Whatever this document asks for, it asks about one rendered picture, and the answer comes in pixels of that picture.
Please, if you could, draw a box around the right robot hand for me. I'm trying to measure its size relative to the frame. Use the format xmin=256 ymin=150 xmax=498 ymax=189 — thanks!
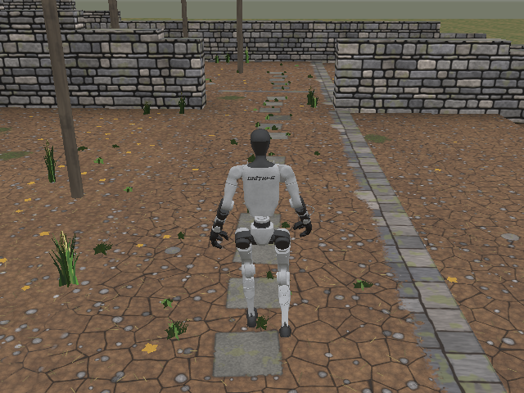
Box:
xmin=293 ymin=221 xmax=312 ymax=237

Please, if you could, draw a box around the robot right forearm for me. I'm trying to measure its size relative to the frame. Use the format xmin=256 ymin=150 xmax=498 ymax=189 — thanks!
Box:
xmin=295 ymin=196 xmax=310 ymax=224

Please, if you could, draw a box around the robot right thigh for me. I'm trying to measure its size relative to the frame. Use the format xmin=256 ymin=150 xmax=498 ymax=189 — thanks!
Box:
xmin=273 ymin=228 xmax=291 ymax=285

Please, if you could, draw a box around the left robot hand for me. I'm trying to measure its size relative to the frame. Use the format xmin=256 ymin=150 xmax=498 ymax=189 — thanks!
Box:
xmin=210 ymin=229 xmax=228 ymax=249

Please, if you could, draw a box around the robot left thigh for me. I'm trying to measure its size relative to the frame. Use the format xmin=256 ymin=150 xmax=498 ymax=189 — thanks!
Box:
xmin=235 ymin=228 xmax=255 ymax=278

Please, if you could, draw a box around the robot left upper arm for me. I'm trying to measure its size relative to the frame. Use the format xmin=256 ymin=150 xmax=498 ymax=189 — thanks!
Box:
xmin=221 ymin=165 xmax=244 ymax=211

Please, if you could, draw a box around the robot right upper arm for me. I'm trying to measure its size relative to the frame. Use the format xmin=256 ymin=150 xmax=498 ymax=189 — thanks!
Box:
xmin=278 ymin=164 xmax=303 ymax=209

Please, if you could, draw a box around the robot thigh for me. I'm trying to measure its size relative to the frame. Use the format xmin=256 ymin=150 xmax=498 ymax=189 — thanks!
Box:
xmin=273 ymin=228 xmax=291 ymax=285
xmin=235 ymin=228 xmax=255 ymax=278

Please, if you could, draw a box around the robot left forearm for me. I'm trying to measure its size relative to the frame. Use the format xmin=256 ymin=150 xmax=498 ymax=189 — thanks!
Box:
xmin=212 ymin=198 xmax=229 ymax=233

